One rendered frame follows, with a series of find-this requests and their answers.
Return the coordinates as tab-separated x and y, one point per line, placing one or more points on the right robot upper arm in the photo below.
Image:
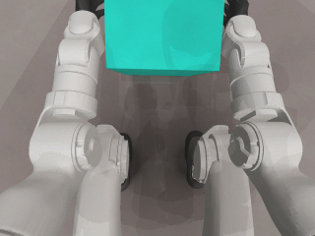
269	153

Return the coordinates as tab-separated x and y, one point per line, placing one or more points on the left robot upper arm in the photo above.
61	155

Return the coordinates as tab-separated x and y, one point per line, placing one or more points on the robot left hand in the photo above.
90	5

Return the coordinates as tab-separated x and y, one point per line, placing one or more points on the left robot forearm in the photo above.
72	98

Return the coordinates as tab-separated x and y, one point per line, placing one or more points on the right robot foot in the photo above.
190	144

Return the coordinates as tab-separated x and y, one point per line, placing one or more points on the right robot forearm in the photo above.
254	96

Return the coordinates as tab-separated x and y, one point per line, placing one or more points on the right robot thigh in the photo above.
228	208

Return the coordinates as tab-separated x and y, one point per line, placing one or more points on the robot right hand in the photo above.
235	8

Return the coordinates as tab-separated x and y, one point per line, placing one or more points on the carton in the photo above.
180	38

